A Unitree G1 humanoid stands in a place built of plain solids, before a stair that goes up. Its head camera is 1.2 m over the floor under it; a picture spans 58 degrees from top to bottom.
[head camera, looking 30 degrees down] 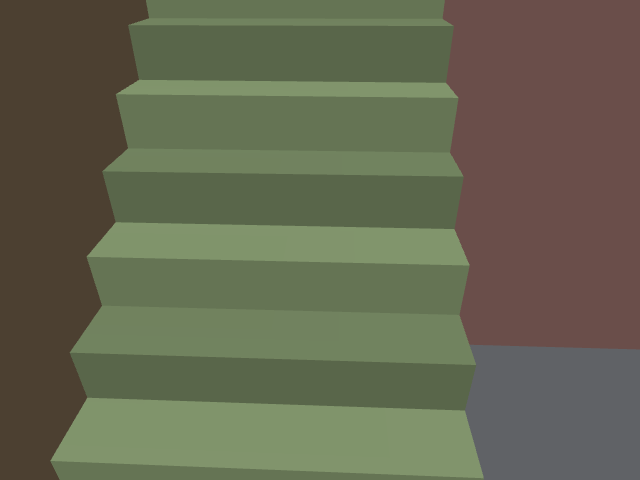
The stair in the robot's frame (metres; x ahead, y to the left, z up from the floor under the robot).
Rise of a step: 0.18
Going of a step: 0.19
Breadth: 1.17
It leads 2 degrees to the right of straight ahead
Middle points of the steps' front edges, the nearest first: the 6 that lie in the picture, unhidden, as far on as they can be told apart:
0.64 0.19 0.18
0.83 0.18 0.37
1.01 0.17 0.55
1.20 0.17 0.73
1.39 0.16 0.92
1.58 0.15 1.10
